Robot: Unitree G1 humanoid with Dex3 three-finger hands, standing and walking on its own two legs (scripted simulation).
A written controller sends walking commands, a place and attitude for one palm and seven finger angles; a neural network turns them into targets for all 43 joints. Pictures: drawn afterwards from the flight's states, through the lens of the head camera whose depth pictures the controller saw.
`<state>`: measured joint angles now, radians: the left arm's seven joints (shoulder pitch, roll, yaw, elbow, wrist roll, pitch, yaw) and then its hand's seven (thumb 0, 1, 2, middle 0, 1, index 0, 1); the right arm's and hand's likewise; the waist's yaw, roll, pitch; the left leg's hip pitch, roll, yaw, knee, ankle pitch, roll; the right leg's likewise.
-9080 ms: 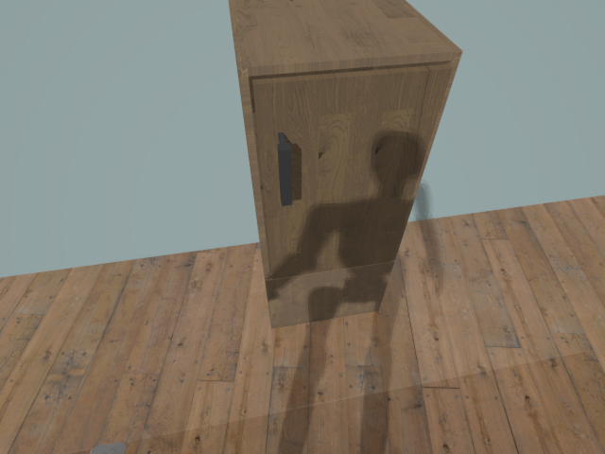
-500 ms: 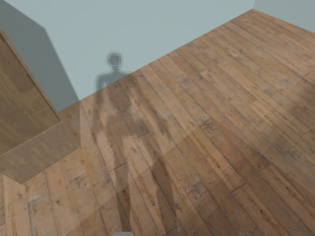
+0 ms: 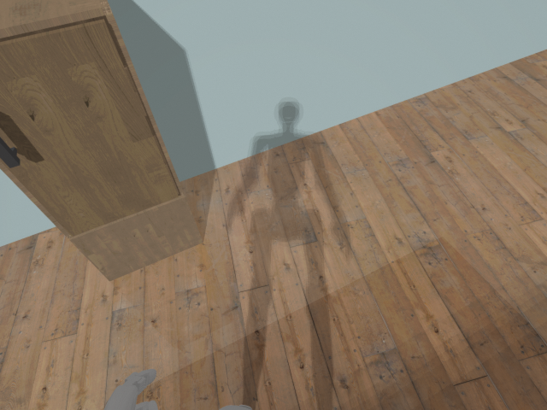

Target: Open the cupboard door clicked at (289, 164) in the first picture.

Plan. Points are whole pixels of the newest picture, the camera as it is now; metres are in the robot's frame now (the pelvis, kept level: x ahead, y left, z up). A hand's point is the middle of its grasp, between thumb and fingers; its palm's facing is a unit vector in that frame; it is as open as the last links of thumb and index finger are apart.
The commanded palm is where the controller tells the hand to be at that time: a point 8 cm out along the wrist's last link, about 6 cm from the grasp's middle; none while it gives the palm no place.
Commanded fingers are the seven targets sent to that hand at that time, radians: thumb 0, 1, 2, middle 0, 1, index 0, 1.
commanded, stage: turn to face it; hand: left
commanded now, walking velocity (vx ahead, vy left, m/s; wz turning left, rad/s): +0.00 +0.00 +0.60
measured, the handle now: out of the picture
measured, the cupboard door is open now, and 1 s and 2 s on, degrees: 0 0 0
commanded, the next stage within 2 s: take the last steps up to it in 0.74 s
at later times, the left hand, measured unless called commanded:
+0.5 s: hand out of the picture -0.05 +0.26 -0.17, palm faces +0.33 -0.90 -0.26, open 7.4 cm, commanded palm none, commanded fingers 0.00 0.90 0.90 -0.20 -0.30 -0.20 -0.30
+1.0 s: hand out of the picture -0.03 +0.20 -0.13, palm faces +0.47 -0.85 -0.25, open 7.3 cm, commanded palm none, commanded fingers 0.00 0.90 0.90 -0.20 -0.30 -0.20 -0.30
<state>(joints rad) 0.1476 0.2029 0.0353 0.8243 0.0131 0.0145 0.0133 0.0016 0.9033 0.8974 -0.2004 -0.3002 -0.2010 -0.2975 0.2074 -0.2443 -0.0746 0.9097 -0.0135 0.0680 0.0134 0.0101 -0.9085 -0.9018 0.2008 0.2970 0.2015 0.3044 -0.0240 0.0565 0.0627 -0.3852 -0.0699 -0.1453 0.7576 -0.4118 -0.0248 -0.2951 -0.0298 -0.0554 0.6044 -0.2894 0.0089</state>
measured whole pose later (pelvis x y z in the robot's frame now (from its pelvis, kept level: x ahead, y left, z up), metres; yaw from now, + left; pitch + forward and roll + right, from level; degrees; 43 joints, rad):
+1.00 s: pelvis +0.00 +0.00 +0.02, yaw +26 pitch -1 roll +2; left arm 0.25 0.14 0.03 0.96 0.02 -0.01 0.02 0.00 0.91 0.90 -0.20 -0.30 -0.20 -0.30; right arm 0.25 -0.23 -0.07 1.02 -0.03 0.07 0.02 0.01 -0.91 -0.90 0.20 0.30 0.20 0.30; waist -0.01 0.05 0.02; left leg -0.44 0.00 -0.02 1.08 -0.37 -0.03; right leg -0.18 -0.05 -0.12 0.46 -0.26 -0.02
